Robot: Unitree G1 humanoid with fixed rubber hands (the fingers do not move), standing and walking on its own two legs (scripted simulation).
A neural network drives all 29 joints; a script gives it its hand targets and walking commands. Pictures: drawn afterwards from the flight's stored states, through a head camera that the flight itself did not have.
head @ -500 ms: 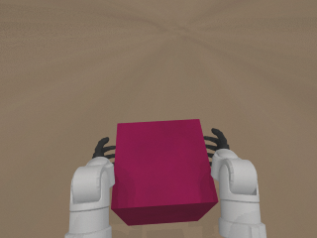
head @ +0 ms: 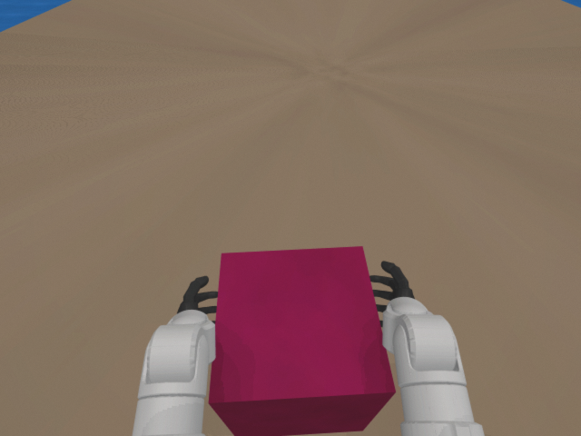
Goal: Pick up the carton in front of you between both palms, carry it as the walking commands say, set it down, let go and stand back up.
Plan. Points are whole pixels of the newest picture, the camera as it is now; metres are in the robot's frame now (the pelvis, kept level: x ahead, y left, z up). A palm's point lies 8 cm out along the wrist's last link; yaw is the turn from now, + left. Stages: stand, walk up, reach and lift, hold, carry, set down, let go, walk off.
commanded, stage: carry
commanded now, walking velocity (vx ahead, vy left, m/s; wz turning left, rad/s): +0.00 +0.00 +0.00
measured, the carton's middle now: (296, 347) +0.30 +0.00 -0.05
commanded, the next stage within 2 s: hold in 0.70 s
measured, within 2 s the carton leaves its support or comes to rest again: neither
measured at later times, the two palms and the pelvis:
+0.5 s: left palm (187, 351) +0.25 +0.14 +0.04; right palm (409, 337) +0.26 -0.15 +0.04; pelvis -0.03 +0.00 +0.00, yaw +0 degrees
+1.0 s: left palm (149, 388) +0.20 +0.18 +0.04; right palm (381, 339) +0.26 -0.11 +0.05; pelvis -0.05 -0.01 +0.01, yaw +8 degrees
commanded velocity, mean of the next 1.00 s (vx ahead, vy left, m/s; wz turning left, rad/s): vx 0.00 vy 0.00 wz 0.00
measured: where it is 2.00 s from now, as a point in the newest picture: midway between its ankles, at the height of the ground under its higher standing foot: outside the picture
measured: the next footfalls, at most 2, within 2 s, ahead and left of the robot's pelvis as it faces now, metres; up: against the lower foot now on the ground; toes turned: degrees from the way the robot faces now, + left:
none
